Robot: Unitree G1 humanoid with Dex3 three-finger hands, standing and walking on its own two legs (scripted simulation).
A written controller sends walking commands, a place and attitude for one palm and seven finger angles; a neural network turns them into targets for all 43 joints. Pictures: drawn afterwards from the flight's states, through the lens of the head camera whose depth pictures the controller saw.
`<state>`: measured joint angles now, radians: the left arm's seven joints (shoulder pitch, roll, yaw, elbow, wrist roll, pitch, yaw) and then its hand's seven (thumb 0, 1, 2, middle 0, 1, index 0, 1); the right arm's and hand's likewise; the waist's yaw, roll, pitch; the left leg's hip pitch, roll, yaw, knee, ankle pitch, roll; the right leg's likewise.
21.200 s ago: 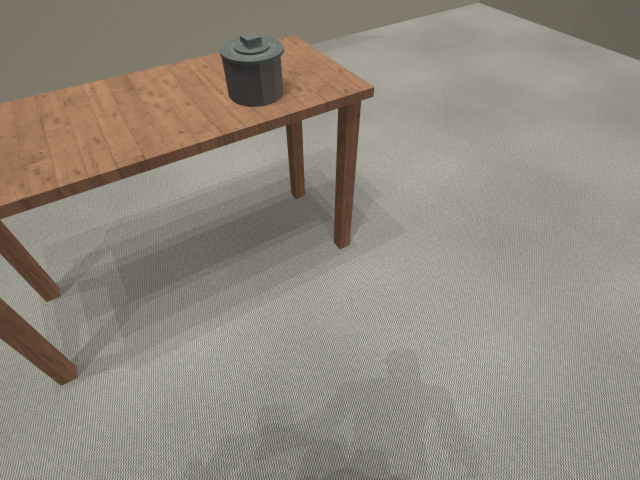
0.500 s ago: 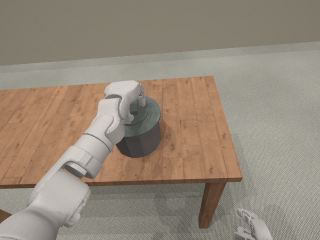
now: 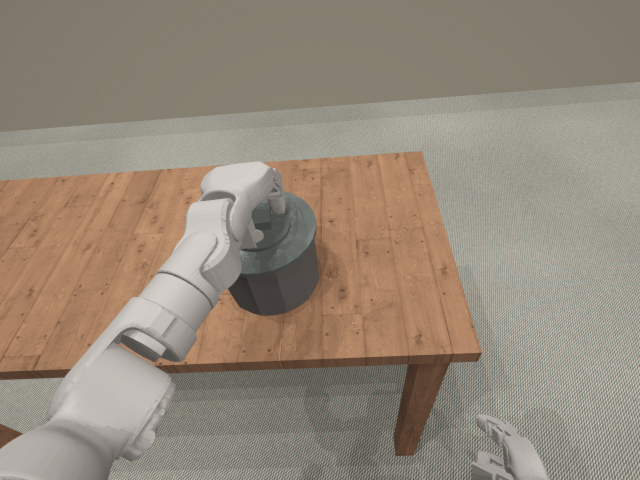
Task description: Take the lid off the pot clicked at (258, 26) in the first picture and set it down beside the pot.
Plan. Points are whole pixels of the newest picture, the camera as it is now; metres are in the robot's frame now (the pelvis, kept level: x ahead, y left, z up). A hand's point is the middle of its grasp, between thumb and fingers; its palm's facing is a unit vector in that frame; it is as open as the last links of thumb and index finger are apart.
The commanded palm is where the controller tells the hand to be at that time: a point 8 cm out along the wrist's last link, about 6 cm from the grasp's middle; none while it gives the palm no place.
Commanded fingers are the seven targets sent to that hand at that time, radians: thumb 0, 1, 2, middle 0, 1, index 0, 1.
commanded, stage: close the fingers and squeeze the knob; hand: left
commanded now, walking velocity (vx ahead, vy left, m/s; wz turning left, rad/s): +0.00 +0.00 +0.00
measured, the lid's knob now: (256, 217) +0.45 +0.10 +0.09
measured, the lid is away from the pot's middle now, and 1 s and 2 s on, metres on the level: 0.00 0.00 0.03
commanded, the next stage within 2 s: lift the lid straight up in 0.26 s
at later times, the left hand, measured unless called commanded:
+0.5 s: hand (247, 221) +0.42 +0.11 +0.11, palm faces -0.28 -0.08 -0.96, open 7.4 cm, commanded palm +0.40 +0.12 +0.18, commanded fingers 0.00 0.54 1.13 -0.85 -0.95 -0.93 -1.01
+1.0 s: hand (243, 203) +0.42 +0.11 +0.14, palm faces -0.24 -0.07 -0.97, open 7.0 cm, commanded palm +0.40 +0.11 +0.22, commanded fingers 0.00 0.54 1.13 -0.85 -0.96 -0.93 -1.01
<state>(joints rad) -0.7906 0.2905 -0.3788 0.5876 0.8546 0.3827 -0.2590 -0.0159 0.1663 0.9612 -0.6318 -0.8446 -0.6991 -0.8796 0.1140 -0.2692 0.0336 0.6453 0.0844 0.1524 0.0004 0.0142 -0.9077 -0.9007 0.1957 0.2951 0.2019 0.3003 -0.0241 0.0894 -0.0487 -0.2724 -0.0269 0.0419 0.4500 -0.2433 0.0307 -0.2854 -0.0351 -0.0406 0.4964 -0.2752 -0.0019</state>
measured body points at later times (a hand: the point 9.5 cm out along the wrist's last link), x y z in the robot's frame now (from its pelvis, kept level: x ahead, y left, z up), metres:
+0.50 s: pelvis +0.00 +0.00 +0.00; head +0.01 -0.04 +0.45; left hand +0.43 +0.11 +0.16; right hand +0.16 -0.24 -0.12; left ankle -0.01 +0.10 -0.74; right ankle -0.01 -0.12 -0.74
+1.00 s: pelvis +0.00 +0.01 +0.00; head +0.01 -0.04 +0.45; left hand +0.43 +0.11 +0.20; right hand +0.19 -0.22 -0.12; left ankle -0.01 +0.10 -0.74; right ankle -0.01 -0.12 -0.74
